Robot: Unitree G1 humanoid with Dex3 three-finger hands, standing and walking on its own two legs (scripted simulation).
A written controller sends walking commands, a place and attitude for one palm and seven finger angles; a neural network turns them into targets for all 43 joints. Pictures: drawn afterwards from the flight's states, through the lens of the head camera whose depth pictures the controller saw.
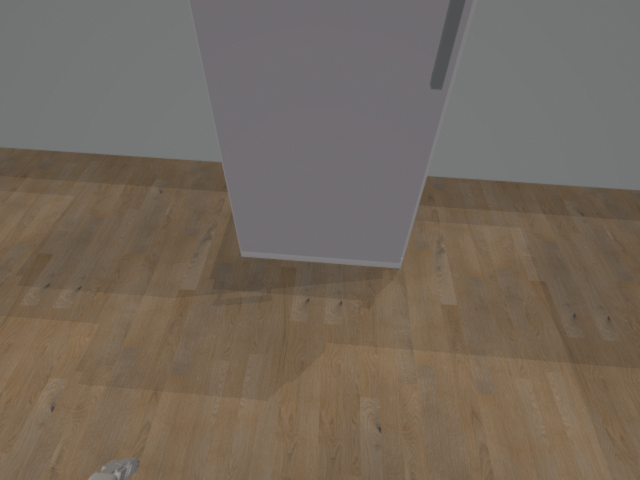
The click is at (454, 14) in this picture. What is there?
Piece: fridge door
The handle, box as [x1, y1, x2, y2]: [430, 0, 465, 89]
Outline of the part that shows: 465,0 450,0 430,81 431,88 441,89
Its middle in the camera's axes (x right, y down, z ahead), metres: +0.27 -0.49 +0.78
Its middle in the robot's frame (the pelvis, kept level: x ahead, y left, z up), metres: +0.96 -0.21 +0.22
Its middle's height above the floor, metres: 0.99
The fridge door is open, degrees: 0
